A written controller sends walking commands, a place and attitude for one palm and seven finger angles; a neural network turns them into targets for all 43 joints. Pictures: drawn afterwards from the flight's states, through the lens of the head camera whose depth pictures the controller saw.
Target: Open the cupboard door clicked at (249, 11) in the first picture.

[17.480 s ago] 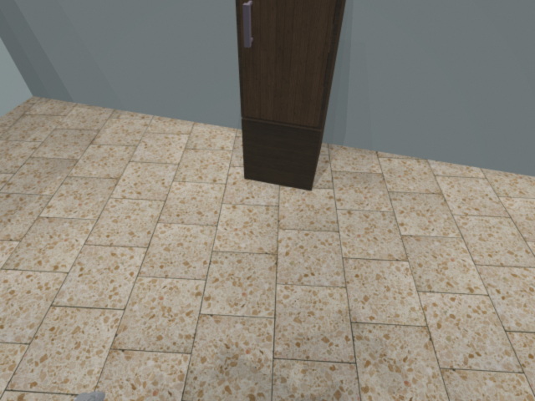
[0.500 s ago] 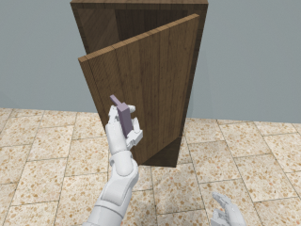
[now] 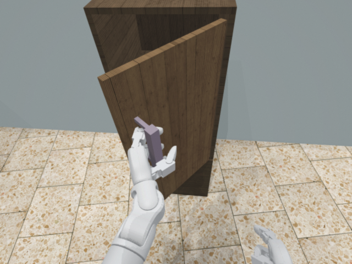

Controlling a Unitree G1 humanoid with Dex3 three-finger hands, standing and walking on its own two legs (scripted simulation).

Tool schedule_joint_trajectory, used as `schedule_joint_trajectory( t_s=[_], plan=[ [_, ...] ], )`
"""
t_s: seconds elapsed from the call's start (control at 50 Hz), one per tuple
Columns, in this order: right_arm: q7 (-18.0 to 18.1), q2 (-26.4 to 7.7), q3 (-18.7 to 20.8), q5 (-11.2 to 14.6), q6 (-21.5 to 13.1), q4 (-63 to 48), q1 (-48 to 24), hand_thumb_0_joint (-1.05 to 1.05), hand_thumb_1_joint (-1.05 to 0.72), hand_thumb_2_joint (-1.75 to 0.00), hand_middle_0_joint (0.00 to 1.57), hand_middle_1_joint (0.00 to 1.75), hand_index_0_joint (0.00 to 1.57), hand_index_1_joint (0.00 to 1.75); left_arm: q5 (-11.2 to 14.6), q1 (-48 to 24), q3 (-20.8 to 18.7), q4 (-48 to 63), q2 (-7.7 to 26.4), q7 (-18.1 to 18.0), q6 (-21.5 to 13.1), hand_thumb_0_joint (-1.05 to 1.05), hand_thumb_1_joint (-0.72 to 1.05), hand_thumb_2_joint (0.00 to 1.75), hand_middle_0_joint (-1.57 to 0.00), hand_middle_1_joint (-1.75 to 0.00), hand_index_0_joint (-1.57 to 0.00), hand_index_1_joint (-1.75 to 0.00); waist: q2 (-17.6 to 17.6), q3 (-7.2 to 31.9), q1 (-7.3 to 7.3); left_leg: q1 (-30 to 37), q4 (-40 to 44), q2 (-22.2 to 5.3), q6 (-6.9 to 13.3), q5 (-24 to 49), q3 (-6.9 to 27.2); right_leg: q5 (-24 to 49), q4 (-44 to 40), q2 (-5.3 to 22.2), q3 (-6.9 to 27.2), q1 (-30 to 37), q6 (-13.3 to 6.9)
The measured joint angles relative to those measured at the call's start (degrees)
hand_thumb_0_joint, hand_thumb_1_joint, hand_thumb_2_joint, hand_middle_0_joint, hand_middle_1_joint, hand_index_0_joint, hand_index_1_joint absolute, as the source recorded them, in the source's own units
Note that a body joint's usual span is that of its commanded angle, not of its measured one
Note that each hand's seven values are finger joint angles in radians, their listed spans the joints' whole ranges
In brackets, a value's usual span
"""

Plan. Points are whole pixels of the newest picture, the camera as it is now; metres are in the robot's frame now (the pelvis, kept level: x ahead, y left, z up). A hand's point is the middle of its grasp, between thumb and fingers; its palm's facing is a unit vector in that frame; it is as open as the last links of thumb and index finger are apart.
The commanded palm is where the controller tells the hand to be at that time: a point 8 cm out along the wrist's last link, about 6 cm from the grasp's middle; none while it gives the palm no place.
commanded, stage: open thumb and fingers to let go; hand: left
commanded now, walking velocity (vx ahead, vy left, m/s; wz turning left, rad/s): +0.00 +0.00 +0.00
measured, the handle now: (149, 144) +0.37 +0.08 +0.09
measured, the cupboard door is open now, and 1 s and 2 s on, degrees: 50 55 54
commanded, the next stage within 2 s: slide the hand sideways off the handle in 0.54 s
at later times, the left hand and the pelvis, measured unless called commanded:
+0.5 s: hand (164, 158) +0.33 +0.04 +0.08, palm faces +0.24 -0.97 -0.05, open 15.0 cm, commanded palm +0.28 +0.08 +0.08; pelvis -0.01 +0.03 +0.00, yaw -2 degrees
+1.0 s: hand (164, 179) +0.27 +0.04 +0.09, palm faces -0.16 -0.99 +0.01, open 16.3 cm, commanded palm +0.25 +0.10 +0.08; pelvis -0.02 +0.03 +0.00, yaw -3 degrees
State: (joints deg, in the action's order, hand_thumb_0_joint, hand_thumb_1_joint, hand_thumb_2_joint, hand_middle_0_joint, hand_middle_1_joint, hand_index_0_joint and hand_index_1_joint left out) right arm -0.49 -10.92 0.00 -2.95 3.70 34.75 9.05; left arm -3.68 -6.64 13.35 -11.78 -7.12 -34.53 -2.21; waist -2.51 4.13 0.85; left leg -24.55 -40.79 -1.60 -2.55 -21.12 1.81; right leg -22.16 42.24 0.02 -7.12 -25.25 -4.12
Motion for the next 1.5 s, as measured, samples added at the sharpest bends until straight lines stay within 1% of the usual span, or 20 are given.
schedule_joint_trajectory(
  t_s=[0.2, 0.3, 0.4, 0.56, 0.66, 0.68, 0.7, 0.74, 0.78, 0.8, 0.82, 0.84, 0.88, 0.92, 0.98, 1.04, 1.1, 1.2, 1.34, 1.5],
  plan=[
    [0.29, 0.57, -0.43, 0.04, 0.15, 0.56, 0.75, 0.01, -0.91, -0.89, 0.20, 0.30, 0.20, 0.30, 0.02, -2.55, 0.12, -3.12, -0.44, -0.77, -0.77, 0.01, -0.18, 0.44, -0.33, -1.23, -0.33, -1.23, 0.19, 0.06, 0.07, -0.62, -0.79, 0.30, 0.56, -0.09, -0.69, 0.46, 0.29, 0.32, 0.71, -0.60, 0.73],
    [0.04, 1.04, -0.59, 0.03, 0.29, 0.54, 1.17, 0.01, -0.91, -0.89, 0.20, 0.30, 0.20, 0.30, 0.09, -3.06, 0.50, -3.70, -0.52, -0.84, -0.41, 0.00, -0.37, 0.36, -0.31, -1.15, -0.32, -1.15, 0.35, 0.26, 0.06, -0.70, -1.06, 0.37, 1.01, -0.19, -1.27, 0.80, 0.20, 0.37, 1.29, -0.73, 1.13],
    [-0.43, 1.32, -0.69, 0.02, 0.15, 0.43, 1.19, 0.01, -0.91, -0.89, 0.20, 0.30, 0.20, 0.30, 0.05, -3.25, 1.15, -3.80, -0.52, -1.28, -0.11, 0.00, -0.45, 0.32, -0.28, -0.98, -0.29, -0.98, 0.34, 0.21, 0.14, -0.87, -1.78, 0.38, 1.41, -0.56, -1.71, 0.88, 0.45, 0.39, 1.74, -0.83, 1.50],
    [-1.02, 1.65, -0.67, -0.07, 0.12, 0.33, 0.64, 0.01, -0.91, -0.89, 0.20, 0.30, 0.20, 0.30, 0.09, -3.54, 2.87, -3.31, -0.47, -1.39, 0.91, -0.01, -0.49, 0.30, -0.25, -0.63, -0.25, -0.63, 0.37, 0.21, 0.02, -1.47, -2.85, 0.44, 1.82, -1.03, -2.18, 0.79, 1.18, 0.48, 2.23, -1.44, 1.86],
    [-1.29, 1.63, -0.69, -0.04, 0.22, 0.37, 0.11, 0.01, -0.91, -0.89, 0.20, 0.30, 0.20, 0.30, 0.63, -3.91, 3.18, -2.85, -0.54, -1.31, 1.77, -0.01, -0.50, 0.30, -0.31, -0.52, -0.30, -0.56, 0.25, 0.14, -0.20, -1.93, -3.55, 0.49, 1.89, -1.25, -2.08, 0.62, 1.71, 0.56, 2.14, -1.77, 1.92],
    [-1.34, 1.61, -0.80, 0.03, 0.33, 0.25, 0.05, 0.01, -0.91, -0.89, 0.20, 0.30, 0.20, 0.30, -0.11, -3.61, 3.06, -2.50, -0.34, -0.18, 1.65, -0.01, -0.50, 0.30, -0.32, -0.50, -0.29, -0.55, 0.44, -0.07, -0.19, -1.95, -3.58, 0.64, 1.93, -1.22, -2.07, 0.55, 1.95, 0.71, 2.13, -1.86, 1.93],
    [-1.28, 1.56, -0.90, 0.24, 0.46, -0.24, 0.33, 0.01, -0.91, -0.89, 0.20, 0.30, 0.20, 0.30, -0.68, -2.93, 2.98, -2.02, 0.28, 3.06, 0.62, -0.01, -0.50, 0.30, -0.32, -0.49, -0.28, -0.53, 0.70, -0.25, -0.26, -2.00, -3.53, 0.85, 2.00, -1.12, -2.05, 0.46, 2.21, 0.92, 2.11, -2.00, 1.94],
    [-0.80, 1.17, -1.03, 0.79, 0.28, -1.65, 1.49, 0.01, -0.91, -0.89, 0.20, 0.30, 0.20, 0.30, -0.41, -1.46, 3.23, -0.97, 2.80, 11.97, -2.27, -0.01, -0.50, 0.30, -0.30, -0.45, -0.24, -0.49, 0.83, -0.53, -0.52, -2.18, -3.61, 1.13, 2.13, -0.95, -1.89, 0.34, 2.59, 1.21, 1.95, -2.20, 1.94],
    [-0.14, 0.51, -1.15, 1.60, -0.36, -2.74, 2.63, 0.01, -0.91, -0.89, 0.20, 0.30, 0.20, 0.30, 1.40, -0.61, 3.91, -0.54, 5.78, 20.49, -4.88, -0.01, -0.50, 0.30, -0.27, -0.41, -0.20, -0.44, 0.43, -0.68, -0.63, -2.20, -3.92, 1.24, 2.18, -1.02, -1.76, 0.23, 2.85, 1.33, 1.84, -2.14, 1.99],
    [0.16, 0.18, -1.24, 2.01, -0.74, -3.06, 3.05, 0.01, -0.91, -0.89, 0.20, 0.30, 0.20, 0.30, 2.70, -0.29, 4.12, -0.49, 6.78, 23.60, -5.74, -0.01, -0.50, 0.30, -0.26, -0.39, -0.19, -0.42, 0.18, -0.75, -0.62, -2.05, -4.01, 1.24, 2.20, -1.09, -1.80, 0.21, 2.88, 1.33, 1.88, -1.98, 2.04],
    [0.40, -0.12, -1.34, 2.40, -1.14, -3.26, 3.37, 0.01, -0.91, -0.89, 0.20, 0.30, 0.20, 0.30, 4.05, 0.04, 4.20, -0.45, 7.30, 25.74, -6.20, -0.01, -0.50, 0.30, -0.25, -0.38, -0.18, -0.40, -0.05, -0.88, -0.56, -1.76, -3.98, 1.23, 2.22, -1.13, -1.88, 0.23, 2.82, 1.32, 1.97, -1.72, 2.10],
    [0.56, -0.36, -1.44, 2.73, -1.52, -3.38, 3.61, 0.01, -0.91, -0.89, 0.20, 0.30, 0.20, 0.30, 5.29, 0.43, 4.08, -0.42, 7.35, 27.00, -6.35, -0.01, -0.50, 0.30, -0.23, -0.37, -0.17, -0.39, -0.21, -1.01, -0.50, -1.39, -3.83, 1.20, 2.25, -1.13, -2.03, 0.29, 2.69, 1.29, 2.12, -1.42, 2.15],
    [0.67, -0.61, -1.63, 3.06, -2.18, -3.47, 3.95, 0.01, -0.91, -0.89, 0.20, 0.30, 0.20, 0.30, 6.96, 1.49, 3.40, -0.11, 6.61, 27.43, -6.10, -0.01, -0.50, 0.30, -0.21, -0.35, -0.16, -0.36, -0.27, -1.13, -0.35, -0.59, -3.22, 1.17, 2.29, -0.95, -2.46, 0.52, 2.30, 1.23, 2.54, -0.89, 2.25],
    [0.48, -0.55, -1.69, 3.06, -2.65, -3.70, 4.28, 0.01, -0.91, -0.89, 0.20, 0.30, 0.20, 0.30, 7.14, 2.99, 2.58, 0.94, 5.63, 26.39, -5.88, -0.01, -0.50, 0.30, -0.20, -0.33, -0.16, -0.34, -0.06, -1.14, -0.26, 0.19, -2.43, 1.10, 2.31, -0.66, -2.93, 0.81, 1.84, 1.13, 3.02, -0.45, 2.28],
    [-0.14, -0.26, -1.66, 2.91, -3.13, -4.43, 4.98, 0.01, -0.91, -0.89, 0.20, 0.30, 0.20, 0.30, 5.44, 5.80, 2.16, 3.74, 5.12, 24.88, -6.50, -0.01, -0.50, 0.30, -0.18, -0.32, -0.15, -0.32, 0.43, -0.90, -0.28, 0.95, -1.58, 0.96, 2.24, -0.32, -3.41, 1.11, 1.40, 0.95, 3.49, -0.09, 2.20],
    [-0.49, -0.17, -1.80, 2.89, -3.22, -5.05, 5.21, 0.01, -0.91, -0.89, 0.20, 0.30, 0.20, 0.30, 3.86, 7.97, 2.24, 5.93, 5.51, 24.85, -7.23, -0.01, -0.50, 0.30, -0.17, -0.31, -0.15, -0.31, 0.75, -1.03, -0.36, 1.31, -1.42, 0.81, 2.12, -0.25, -3.45, 1.17, 1.26, 0.79, 3.52, 0.24, 2.09],
    [-0.19, -0.33, -2.07, 2.99, -3.04, -5.36, 4.84, 0.01, -0.91, -0.89, 0.20, 0.30, 0.20, 0.30, 3.45, 8.88, 2.28, 6.84, 6.57, 25.69, -6.59, -0.01, -0.50, 0.30, -0.16, -0.30, -0.15, -0.31, 0.80, -1.47, -0.45, 1.53, -1.42, 0.71, 2.03, -0.20, -3.26, 1.23, 1.09, 0.69, 3.33, 0.58, 1.99],
    [0.61, -0.37, -2.33, 3.09, -3.44, -5.63, 4.13, 0.01, -0.91, -0.89, 0.20, 0.30, 0.20, 0.30, 5.25, 11.36, 0.63, 9.08, 8.11, 27.43, -5.30, -0.01, -0.50, 0.30, -0.16, -0.30, -0.15, -0.30, 0.81, -1.74, -0.65, 2.15, -0.79, 0.56, 1.91, -0.02, -3.17, 1.44, 0.41, 0.50, 3.25, 1.22, 1.90],
    [0.68, -0.59, -2.43, 2.99, -5.13, -6.50, 3.79, 0.01, -0.91, -0.89, 0.20, 0.30, 0.20, 0.30, 5.84, 16.49, -0.09, 14.28, 9.28, 29.84, -5.91, -0.01, -0.50, 0.30, -0.17, -0.31, -0.17, -0.31, 0.71, -1.39, -0.87, 1.76, -1.35, 0.56, 1.79, -0.66, -2.78, 0.75, 0.81, 0.52, 2.88, 1.06, 1.85],
    [0.70, -0.61, -2.59, 2.95, -6.08, -7.63, 4.09, 0.01, -0.91, -0.89, 0.20, 0.30, 0.20, 0.30, 6.09, 22.83, -0.95, 20.25, 10.52, 32.04, -5.61, -0.01, -0.50, 0.30, -0.18, -0.31, -0.18, -0.31, 0.59, -0.92, -1.04, 1.24, -2.35, 0.60, 1.73, -1.75, -2.65, -0.44, 1.93, 0.59, 2.79, 0.53, 1.85]
  ],
)
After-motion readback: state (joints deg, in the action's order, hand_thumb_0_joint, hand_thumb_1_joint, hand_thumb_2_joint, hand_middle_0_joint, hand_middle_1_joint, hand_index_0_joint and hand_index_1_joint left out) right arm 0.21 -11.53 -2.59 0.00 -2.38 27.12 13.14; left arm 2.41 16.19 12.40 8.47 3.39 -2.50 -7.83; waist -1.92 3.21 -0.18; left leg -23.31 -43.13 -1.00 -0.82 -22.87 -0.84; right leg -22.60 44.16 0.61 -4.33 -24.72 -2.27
